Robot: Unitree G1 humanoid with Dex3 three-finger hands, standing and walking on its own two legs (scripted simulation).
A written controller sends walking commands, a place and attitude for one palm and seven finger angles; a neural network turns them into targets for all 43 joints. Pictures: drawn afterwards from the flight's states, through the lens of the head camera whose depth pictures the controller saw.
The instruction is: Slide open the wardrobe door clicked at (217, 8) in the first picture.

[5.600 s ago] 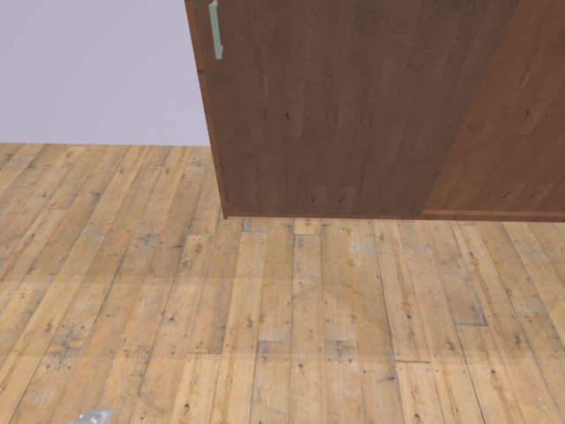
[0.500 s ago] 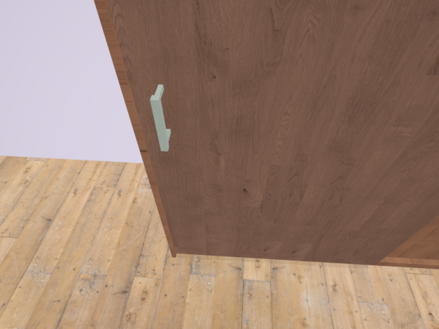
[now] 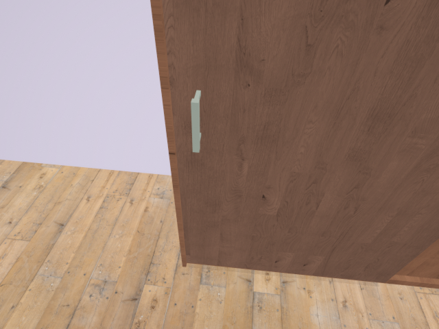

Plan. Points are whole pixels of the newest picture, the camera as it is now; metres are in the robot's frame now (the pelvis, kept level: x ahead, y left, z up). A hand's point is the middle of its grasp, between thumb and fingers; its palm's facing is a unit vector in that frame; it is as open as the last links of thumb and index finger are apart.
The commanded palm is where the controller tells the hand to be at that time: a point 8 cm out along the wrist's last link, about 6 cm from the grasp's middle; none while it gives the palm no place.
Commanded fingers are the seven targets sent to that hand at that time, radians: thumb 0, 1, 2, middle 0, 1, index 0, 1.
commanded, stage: come to a stop and stand still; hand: left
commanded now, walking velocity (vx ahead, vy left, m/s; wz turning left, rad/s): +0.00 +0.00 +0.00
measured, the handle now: (197, 122) +0.54 +0.10 +0.10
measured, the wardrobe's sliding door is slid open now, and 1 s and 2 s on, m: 0.00 0.00 0.00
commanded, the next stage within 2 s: look again from close up in 0.54 s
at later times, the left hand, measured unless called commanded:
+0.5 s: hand out of the picture -0.05 +0.22 -0.17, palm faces -0.01 -0.97 -0.26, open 7.4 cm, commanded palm none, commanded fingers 0.00 0.90 0.90 -0.20 -0.30 -0.20 -0.30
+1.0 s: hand out of the picture -0.02 +0.20 -0.17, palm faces +0.00 -0.97 -0.24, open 7.4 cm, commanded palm none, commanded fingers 0.00 0.90 0.90 -0.20 -0.30 -0.20 -0.30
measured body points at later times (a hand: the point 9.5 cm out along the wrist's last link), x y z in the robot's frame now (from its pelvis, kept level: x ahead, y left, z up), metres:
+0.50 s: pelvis -0.02 +0.01 +0.00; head -0.03 +0.02 +0.45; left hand -0.05 +0.27 -0.15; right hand +0.00 -0.26 -0.14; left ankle +0.07 +0.09 -0.73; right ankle -0.02 -0.15 -0.73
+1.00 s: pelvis -0.01 +0.00 +0.01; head -0.02 +0.01 +0.46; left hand -0.02 +0.26 -0.15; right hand +0.02 -0.25 -0.14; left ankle +0.07 +0.09 -0.73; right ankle -0.02 -0.15 -0.73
